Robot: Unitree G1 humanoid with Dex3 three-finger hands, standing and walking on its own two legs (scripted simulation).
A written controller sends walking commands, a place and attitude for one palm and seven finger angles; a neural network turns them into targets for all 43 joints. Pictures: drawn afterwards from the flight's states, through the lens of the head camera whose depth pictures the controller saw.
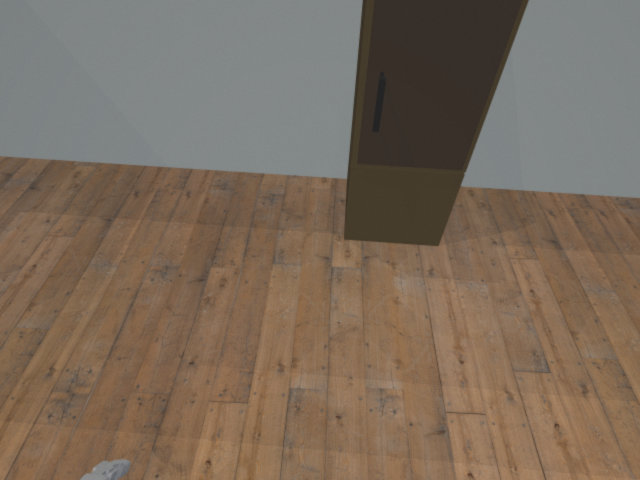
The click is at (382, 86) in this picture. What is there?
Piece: cupboard door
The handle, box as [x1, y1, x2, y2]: [373, 72, 385, 131]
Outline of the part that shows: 383,72 380,72 373,131 378,131 385,84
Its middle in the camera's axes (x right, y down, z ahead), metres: +0.17 -0.41 +1.16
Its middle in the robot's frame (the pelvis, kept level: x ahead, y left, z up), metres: +1.15 -0.12 -0.10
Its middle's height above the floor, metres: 0.67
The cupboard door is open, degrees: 0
